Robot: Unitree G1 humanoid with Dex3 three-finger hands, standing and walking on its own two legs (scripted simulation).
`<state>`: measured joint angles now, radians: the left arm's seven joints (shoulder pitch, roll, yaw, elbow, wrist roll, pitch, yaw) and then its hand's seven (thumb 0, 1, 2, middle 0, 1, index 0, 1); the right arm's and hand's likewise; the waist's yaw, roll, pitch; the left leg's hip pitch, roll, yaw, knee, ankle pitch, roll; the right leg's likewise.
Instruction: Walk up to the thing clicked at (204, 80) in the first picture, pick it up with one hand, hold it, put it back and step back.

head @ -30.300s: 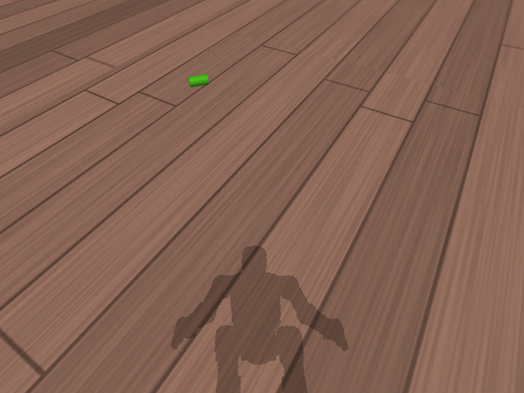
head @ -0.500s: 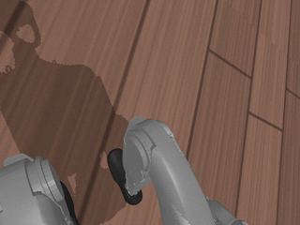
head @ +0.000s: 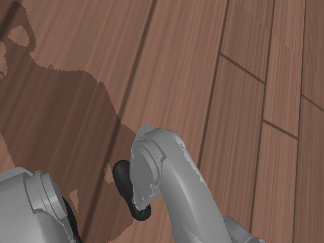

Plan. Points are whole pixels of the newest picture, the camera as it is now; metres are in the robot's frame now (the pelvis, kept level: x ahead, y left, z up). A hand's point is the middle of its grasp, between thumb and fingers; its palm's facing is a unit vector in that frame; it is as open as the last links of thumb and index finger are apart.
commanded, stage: open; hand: left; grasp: from above
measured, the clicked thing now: out of the picture +0.46 +0.35 -0.27
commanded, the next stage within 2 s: withdraw in 0.40 s
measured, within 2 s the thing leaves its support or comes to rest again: neither
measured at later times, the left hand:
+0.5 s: hand out of the picture +0.45 +0.35 -0.24, palm faces -0.41 -0.20 -0.89, open 13.1 cm
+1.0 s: hand out of the picture +0.44 +0.36 -0.11, palm faces -0.39 -0.09 -0.91, open 14.0 cm
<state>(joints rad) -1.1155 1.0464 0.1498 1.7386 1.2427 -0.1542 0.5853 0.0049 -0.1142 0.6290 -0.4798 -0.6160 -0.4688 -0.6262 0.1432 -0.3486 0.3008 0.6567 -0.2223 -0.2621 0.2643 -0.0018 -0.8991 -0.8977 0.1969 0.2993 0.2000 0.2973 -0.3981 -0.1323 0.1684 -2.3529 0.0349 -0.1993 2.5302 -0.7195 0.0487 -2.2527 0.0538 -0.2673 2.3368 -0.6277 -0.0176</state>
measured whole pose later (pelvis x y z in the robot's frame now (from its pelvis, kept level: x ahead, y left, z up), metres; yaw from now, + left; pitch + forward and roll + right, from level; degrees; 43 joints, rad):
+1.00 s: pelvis +0.00 +0.00 +0.04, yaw +5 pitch +34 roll -11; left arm -0.88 0.76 0.01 1.20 1.14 -0.09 0.27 0.00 -0.49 0.98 -0.14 -0.93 -0.11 -0.95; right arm 0.18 -0.31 0.10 0.66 -0.10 -0.09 0.24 0.00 -0.91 -0.90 0.20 0.30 0.20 0.30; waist -0.23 0.01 -0.06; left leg -2.27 0.02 -0.10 2.36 -0.70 0.05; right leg -2.20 0.04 -0.18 2.23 -0.65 -0.02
